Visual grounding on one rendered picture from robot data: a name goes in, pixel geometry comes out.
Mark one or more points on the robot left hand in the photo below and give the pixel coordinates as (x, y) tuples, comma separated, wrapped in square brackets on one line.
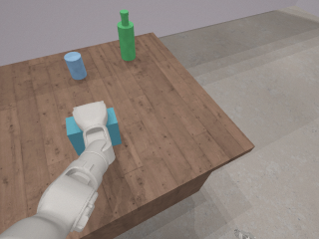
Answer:
[(90, 114)]

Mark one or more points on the sponge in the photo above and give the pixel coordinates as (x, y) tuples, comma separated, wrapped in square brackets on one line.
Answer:
[(75, 134)]

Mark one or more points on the table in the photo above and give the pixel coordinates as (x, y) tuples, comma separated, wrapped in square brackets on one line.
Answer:
[(173, 134)]

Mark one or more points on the robot right hand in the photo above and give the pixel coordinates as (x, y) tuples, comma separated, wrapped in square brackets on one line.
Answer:
[(240, 234)]

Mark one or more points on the left robot forearm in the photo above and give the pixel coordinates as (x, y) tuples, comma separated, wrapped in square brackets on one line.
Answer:
[(94, 161)]

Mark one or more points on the robot left upper arm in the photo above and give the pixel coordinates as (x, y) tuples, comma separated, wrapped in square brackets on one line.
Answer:
[(67, 208)]

